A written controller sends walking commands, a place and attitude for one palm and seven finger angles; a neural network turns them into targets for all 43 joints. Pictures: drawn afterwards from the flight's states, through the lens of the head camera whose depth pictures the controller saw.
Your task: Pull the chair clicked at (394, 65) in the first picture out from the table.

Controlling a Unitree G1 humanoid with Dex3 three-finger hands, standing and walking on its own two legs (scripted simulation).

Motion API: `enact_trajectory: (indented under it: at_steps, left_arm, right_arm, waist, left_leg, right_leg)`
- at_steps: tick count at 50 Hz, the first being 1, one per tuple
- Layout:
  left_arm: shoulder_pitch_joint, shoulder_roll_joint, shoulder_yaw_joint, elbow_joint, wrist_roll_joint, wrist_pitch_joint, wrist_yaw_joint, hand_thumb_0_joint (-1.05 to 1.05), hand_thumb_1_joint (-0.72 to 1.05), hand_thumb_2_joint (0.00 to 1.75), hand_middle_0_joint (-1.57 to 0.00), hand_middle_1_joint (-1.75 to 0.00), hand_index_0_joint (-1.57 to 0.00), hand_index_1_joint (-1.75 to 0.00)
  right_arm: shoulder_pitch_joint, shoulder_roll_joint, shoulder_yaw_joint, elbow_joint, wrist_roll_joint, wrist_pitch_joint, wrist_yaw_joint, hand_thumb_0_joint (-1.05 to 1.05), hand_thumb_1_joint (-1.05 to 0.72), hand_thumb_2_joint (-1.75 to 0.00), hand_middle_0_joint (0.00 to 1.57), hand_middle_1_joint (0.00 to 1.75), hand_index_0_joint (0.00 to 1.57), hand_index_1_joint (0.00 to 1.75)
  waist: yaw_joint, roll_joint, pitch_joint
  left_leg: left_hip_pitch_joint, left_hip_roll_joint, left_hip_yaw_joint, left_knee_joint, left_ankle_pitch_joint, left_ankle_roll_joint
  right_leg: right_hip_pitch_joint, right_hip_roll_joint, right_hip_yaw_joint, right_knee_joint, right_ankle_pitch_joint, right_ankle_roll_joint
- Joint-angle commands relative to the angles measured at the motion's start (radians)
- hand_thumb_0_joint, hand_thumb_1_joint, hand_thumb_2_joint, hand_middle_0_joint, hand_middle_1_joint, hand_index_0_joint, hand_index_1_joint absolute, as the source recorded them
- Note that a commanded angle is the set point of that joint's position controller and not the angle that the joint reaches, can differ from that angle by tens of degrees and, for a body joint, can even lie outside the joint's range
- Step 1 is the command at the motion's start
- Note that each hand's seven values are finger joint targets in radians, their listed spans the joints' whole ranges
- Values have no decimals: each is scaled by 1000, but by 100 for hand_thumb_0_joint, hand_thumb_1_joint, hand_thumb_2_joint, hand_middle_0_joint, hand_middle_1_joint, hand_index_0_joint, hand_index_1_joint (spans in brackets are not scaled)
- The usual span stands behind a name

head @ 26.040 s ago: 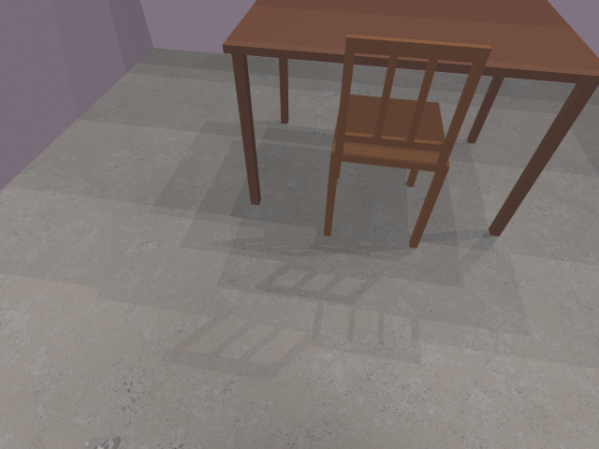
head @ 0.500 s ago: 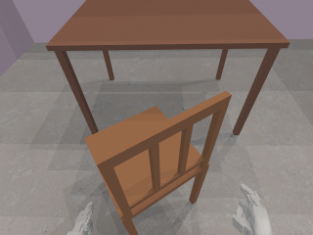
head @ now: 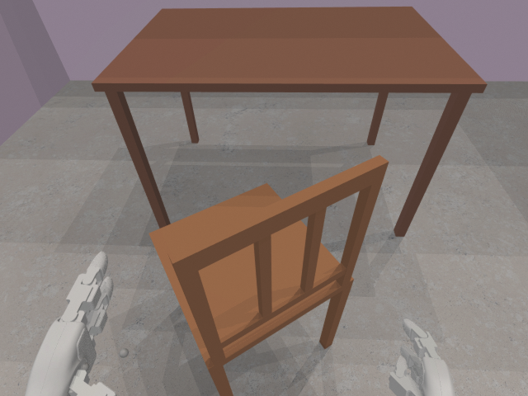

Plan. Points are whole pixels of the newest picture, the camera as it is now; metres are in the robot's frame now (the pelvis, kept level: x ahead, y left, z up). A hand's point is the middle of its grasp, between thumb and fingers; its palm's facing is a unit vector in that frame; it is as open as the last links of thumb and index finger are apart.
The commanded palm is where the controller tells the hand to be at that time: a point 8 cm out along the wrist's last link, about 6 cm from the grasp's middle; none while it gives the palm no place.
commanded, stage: draw the hand back to the body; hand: left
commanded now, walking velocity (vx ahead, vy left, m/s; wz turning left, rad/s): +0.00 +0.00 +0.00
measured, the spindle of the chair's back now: (263, 278) +0.34 +0.04 -0.04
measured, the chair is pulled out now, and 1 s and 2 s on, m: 0.52 0.52 0.52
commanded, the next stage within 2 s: step back with the hand held close in 1.02 s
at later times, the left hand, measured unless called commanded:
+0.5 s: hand (52, 260) +0.22 +0.26 +0.18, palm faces +0.38 -0.82 -0.42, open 11.4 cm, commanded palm +0.17 +0.31 +0.21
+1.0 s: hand (54, 223) +0.25 +0.27 +0.21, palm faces +0.40 -0.80 -0.44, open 7.5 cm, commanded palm +0.20 +0.31 +0.23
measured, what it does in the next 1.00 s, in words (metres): rises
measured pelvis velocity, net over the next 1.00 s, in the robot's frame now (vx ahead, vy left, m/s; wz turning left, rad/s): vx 0.06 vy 0.01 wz -0.02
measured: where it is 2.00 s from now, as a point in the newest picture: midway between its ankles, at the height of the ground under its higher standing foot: outside the picture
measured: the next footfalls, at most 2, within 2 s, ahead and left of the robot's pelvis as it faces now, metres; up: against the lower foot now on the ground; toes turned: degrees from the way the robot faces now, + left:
none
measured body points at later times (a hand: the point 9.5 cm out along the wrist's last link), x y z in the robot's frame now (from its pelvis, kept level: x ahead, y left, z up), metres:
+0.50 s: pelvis +0.04 +0.02 +0.05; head +0.03 +0.00 +0.50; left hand +0.19 +0.30 +0.20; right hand +0.25 -0.18 -0.02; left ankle +0.03 +0.14 -0.68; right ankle +0.01 -0.12 -0.68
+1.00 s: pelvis +0.06 +0.01 +0.06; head +0.04 -0.01 +0.50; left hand +0.22 +0.31 +0.23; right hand +0.24 -0.22 -0.03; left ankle +0.03 +0.14 -0.68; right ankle +0.01 -0.12 -0.68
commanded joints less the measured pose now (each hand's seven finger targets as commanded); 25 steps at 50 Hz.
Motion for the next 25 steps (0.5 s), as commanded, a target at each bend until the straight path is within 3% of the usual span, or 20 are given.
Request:
enact_trajectory:
  at_steps: [1, 3, 7, 11, 15, 18, 22, 25]
  left_arm:
    - [21, 148, 97, -248, 124, 48, 196, 0, -22, 36, -4, -7, -4, -7]
    - [-13, 159, 98, -242, 138, 59, 224, 0, -15, 39, -5, -8, -5, -8]
    - [-41, 160, 103, -248, 154, 50, 249, 0, -1, 46, -7, -11, -7, -11]
    - [-71, 174, 134, -245, 159, 46, 255, 0, 14, 53, -10, -14, -10, -14]
    - [-138, 187, 165, -243, 160, 49, 258, 0, 28, 60, -12, -17, -12, -17]
    - [-172, 221, 213, -258, 161, 51, 261, 0, 39, 65, -13, -19, -13, -19]
    - [-202, 219, 240, -272, 152, 57, 257, 0, 54, 73, -15, -22, -15, -22]
    - [-246, 229, 270, -250, 143, 66, 254, 0, 65, 78, -16, -25, -16, -25]
  right_arm:
    - [-171, -74, -14, -170, -32, -3, -32, 0, -90, -90, 20, 30, 20, 30]
    - [-190, -82, -6, -161, -36, 8, -35, 0, -90, -90, 20, 30, 20, 30]
    - [-203, -92, -1, -145, -45, 11, -31, 0, -90, -90, 20, 30, 20, 30]
    - [-206, -102, -2, -125, -52, 13, -24, 0, -90, -90, 20, 30, 20, 30]
    - [-211, -108, 1, -105, -57, 15, -12, 0, -90, -90, 20, 30, 20, 30]
    - [-210, -113, 1, -92, -62, 21, -3, 0, -90, -90, 20, 30, 20, 30]
    - [-218, -113, 1, -88, -66, 38, 10, 0, -90, -90, 20, 30, 20, 30]
    - [-224, -119, -1, -79, -69, 57, 15, 0, -90, -90, 20, 30, 20, 30]
  waist:
    - [14, -24, 66]
    - [11, -39, 108]
    - [17, -13, 100]
    - [21, -52, 83]
    - [22, -23, 98]
    - [30, 14, 67]
    - [33, 9, 43]
    - [31, -29, 59]
  left_leg:
    - [165, -17, 43, -237, 88, 60]
    - [197, -15, 35, -285, 94, 61]
    - [298, -15, 31, -384, 128, 65]
    - [365, -15, 24, -458, 202, 67]
    - [404, -13, 22, -509, 270, 62]
    - [439, -13, 24, -532, 346, 58]
    - [479, -4, 33, -548, 454, 57]
    - [484, 1, 33, -559, 483, 56]
  right_leg:
    - [62, -44, 79, -399, 0, -30]
    - [91, -43, 60, -437, 12, -31]
    - [173, -41, 32, -464, 90, -25]
    - [255, -31, 20, -486, 184, -24]
    - [315, -28, 20, -508, 258, -27]
    - [372, -29, 22, -515, 330, -32]
    - [419, -30, 21, -517, 435, -30]
    - [436, -27, 18, -528, 470, -28]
